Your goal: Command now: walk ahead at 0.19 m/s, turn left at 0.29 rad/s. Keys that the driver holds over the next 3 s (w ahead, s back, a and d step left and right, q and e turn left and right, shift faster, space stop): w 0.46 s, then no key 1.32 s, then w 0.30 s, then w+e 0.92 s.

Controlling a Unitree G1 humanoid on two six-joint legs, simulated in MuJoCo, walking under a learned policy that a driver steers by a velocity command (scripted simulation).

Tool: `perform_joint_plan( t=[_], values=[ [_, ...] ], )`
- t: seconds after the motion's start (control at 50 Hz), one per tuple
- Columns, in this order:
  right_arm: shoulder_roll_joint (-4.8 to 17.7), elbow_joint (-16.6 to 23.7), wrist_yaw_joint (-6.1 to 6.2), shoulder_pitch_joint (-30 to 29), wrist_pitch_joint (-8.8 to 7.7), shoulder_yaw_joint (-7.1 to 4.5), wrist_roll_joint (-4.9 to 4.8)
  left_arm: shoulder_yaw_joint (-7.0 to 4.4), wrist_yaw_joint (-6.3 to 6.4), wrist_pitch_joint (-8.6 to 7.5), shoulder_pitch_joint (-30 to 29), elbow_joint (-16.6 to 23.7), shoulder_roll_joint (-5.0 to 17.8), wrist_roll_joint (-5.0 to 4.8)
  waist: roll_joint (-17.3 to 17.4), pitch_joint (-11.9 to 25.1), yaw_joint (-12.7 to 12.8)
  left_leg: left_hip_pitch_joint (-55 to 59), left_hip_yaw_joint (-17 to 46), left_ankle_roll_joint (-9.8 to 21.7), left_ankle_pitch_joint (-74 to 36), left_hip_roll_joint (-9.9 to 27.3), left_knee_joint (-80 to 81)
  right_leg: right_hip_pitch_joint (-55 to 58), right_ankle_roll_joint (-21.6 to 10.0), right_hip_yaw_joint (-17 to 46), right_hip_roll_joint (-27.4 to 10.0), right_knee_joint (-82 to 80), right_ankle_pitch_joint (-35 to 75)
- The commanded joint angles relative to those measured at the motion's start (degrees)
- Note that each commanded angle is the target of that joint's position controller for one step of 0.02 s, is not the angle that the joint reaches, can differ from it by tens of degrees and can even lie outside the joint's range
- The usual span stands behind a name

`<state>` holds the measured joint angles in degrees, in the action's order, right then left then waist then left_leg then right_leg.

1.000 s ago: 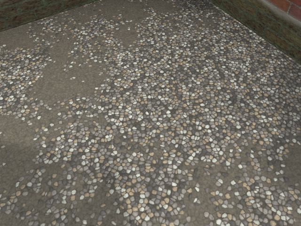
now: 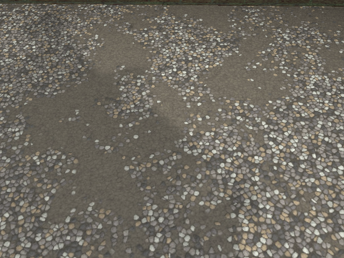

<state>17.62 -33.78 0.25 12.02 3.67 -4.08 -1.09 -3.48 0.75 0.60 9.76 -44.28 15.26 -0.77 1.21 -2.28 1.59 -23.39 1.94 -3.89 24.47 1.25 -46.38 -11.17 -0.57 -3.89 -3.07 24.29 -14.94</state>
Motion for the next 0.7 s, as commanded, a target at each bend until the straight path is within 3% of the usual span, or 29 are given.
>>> perform_joint_plan(
  t=[0.02,0.06,0.08,0.1,0.12,0.14,0.16,0.18,0.22,0.28,0.34,0.42,0.48,0.52,0.54,0.56,0.58,0.6,0.62,0.64,0.66,0.7],
  values=[
    [4.0,4.8,-0.48,-2.3,-2.02,-0.60,-0.14,-2.79,-0.99,-1.39,0.1,2.5,12.4,-1.07,-11.1,2.3,0.7,5.3,-4.4,3.1,-2.4,-1.6,12.6,0.5,-11.6,11.8,-12.2,-10.1,-6.7],
    [3.7,1.8,-0.70,3.2,-2.91,-0.78,0.02,-2.03,-1.73,-1.83,0.2,1.7,11.0,-1.56,-8.8,2.4,-2.6,17.2,-6.3,5.7,-9.1,-3.5,23.7,-4.7,-9.4,9.8,-10.6,-5.5,-4.7],
    [4.8,0.4,-0.45,7.7,-3.24,-1.21,-0.17,-0.85,-2.08,-2.42,-0.1,1.5,7.8,-0.83,-6.1,4.8,-4.7,26.1,-2.0,6.9,-10.0,-0.8,23.9,-9.9,-6.5,7.1,-8.5,0.7,-4.6],
    [9.4,-0.4,0.15,14.0,-3.58,-2.09,0.25,1.03,-2.79,-3.23,-2.1,3.4,2.5,1.27,8.3,8.5,-6.2,35.4,14.6,10.2,-18.4,11.9,25.9,-20.2,-1.4,0.1,-2.5,20.8,-12.8],
    [14.9,0.1,-0.53,14.6,-4.59,-3.36,0.86,-0.04,-2.48,-4.09,-4.2,6.3,5.7,0.22,15.5,5.7,-6.7,31.7,32.9,20.3,-8.6,22.6,32.6,-33.0,0.3,0.6,2.5,31.4,-21.1],
    [11.0,0.2,-0.96,13.2,-5.97,-2.47,0.63,-1.47,-2.28,-4.53,-6.0,6.2,10.5,-0.99,9.5,2.0,-7.2,28.8,32.2,22.0,-1.6,21.4,34.3,-35.6,0.0,4.9,-0.8,38.2,-19.0],
    [8.2,-0.2,-1.02,11.0,-6.92,-1.48,0.63,-1.81,-2.65,-4.69,-5.4,5.7,11.0,-1.68,9.1,-1.2,-5.8,27.4,27.0,19.8,2.0,18.1,35.1,-37.3,-1.1,6.1,-2.4,38.6,-12.8],
    [7.1,0.0,-1.03,9.2,-7.44,-1.12,0.71,-1.77,-2.75,-4.83,-4.7,4.4,10.1,-1.40,7.7,-2.4,-5.1,26.4,22.6,17.9,1.3,15.1,36.3,-37.2,-1.6,6.1,-3.4,37.6,-7.6],
    [6.3,0.2,-0.67,7.4,-7.62,-0.68,0.84,-1.83,-3.07,-5.22,-4.4,3.8,9.4,-0.45,6.7,-2.8,-3.8,25.5,17.0,16.1,-11.3,12.8,37.8,-35.7,-1.1,5.8,-3.8,34.6,0.3],
    [6.2,-0.7,-0.15,8.1,-7.78,-0.81,0.72,-1.03,-3.36,-5.35,-4.8,3.4,6.9,0.03,4.6,-0.7,-3.7,25.4,10.3,15.7,-23.3,10.9,38.1,-33.7,1.0,4.3,-2.8,28.8,7.4],
    [7.2,-2.4,0.15,9.6,-7.86,-1.06,0.65,0.04,-3.52,-5.36,-9.1,4.8,4.9,-0.04,4.7,-2.0,-5.1,22.4,6.5,15.1,-23.3,9.7,38.9,-29.9,2.2,3.5,-1.4,18.3,13.9],
    [8.7,-5.1,0.09,12.2,-8.11,-1.51,0.03,0.68,-4.25,-5.87,-14.2,7.0,5.0,-0.48,4.8,-4.3,-6.2,21.7,5.7,15.1,-21.9,11.6,39.2,-26.3,1.0,2.9,0.2,9.9,16.8],
    [9.2,-6.6,0.32,11.8,-7.69,-1.81,-0.35,0.37,-4.74,-6.48,-13.7,7.6,6.5,-0.17,5.2,-4.4,-4.4,25.4,5.3,13.5,-30.4,13.2,35.7,-24.1,-1.6,3.3,1.0,6.0,13.9],
    [10.2,-6.8,0.74,10.6,-6.95,-1.94,0.06,-0.83,-4.29,-6.64,-6.9,6.1,8.8,0.82,6.7,1.8,-0.5,27.1,3.4,11.0,-53.4,11.2,25.7,-12.9,-3.7,0.5,4.7,5.0,13.4],
    [9.4,-6.7,0.99,10.3,-6.64,-1.52,0.23,-1.80,-3.76,-6.61,1.0,3.7,10.6,1.13,6.0,7.6,3.3,24.7,1.4,8.9,-59.8,8.2,15.7,-1.4,-5.2,-0.7,5.7,3.6,18.9],
    [6.9,-5.6,1.23,11.3,-6.72,-0.43,1.44,-2.39,-3.04,-6.45,9.0,2.3,13.7,1.74,1.6,15.7,5.8,13.9,0.7,6.1,-45.2,4.9,1.3,16.4,-8.3,7.4,-2.8,7.4,35.0],
    [-0.5,-5.6,0.55,21.4,-7.28,1.71,1.38,-2.79,-2.93,-6.00,11.8,1.6,18.1,2.84,-16.6,26.7,0.9,-5.9,1.3,1.5,7.5,-6.1,-24.1,36.3,-20.7,34.1,-21.5,5.6,43.5],
    [6.0,-8.2,0.59,20.3,-7.67,0.41,0.24,-2.07,-3.02,-5.66,11.8,2.0,13.6,1.30,-12.1,30.7,4.1,-6.5,11.0,1.2,13.3,-6.8,-31.8,32.9,-21.1,39.8,-21.0,0.2,39.9],
    [8.3,-6.8,0.52,14.2,-7.48,-0.47,-1.38,-1.28,-2.84,-5.45,6.6,2.4,11.5,0.79,-9.7,20.2,3.0,-10.9,9.2,1.6,10.9,-3.4,-32.1,25.2,-18.4,29.1,-18.6,-0.6,38.3],
    [7.9,-6.0,0.87,10.7,-7.26,-0.05,-0.56,-0.65,-2.75,-5.39,2.9,2.5,9.3,0.49,-5.5,14.2,1.4,-11.1,5.8,1.8,7.3,-0.1,-28.1,17.5,-16.1,23.0,-15.5,-1.7,38.4],
    [7.6,-5.7,1.28,8.3,-6.81,-0.20,0.63,-0.02,-2.68,-5.33,0.4,2.6,7.4,0.62,-3.4,10.2,0.2,-9.5,4.2,1.5,4.3,1.7,-24.7,10.4,-15.1,19.6,-13.3,-3.1,40.3],
    [5.8,-6.2,1.64,10.4,-5.07,-0.17,0.86,0.58,-2.88,-5.62,-2.5,2.2,5.9,1.94,-5.2,9.0,-3.2,-0.6,3.8,1.3,0.0,3.1,-19.9,0.4,-14.4,14.8,-10.6,-6.8,40.7]
  ],
)
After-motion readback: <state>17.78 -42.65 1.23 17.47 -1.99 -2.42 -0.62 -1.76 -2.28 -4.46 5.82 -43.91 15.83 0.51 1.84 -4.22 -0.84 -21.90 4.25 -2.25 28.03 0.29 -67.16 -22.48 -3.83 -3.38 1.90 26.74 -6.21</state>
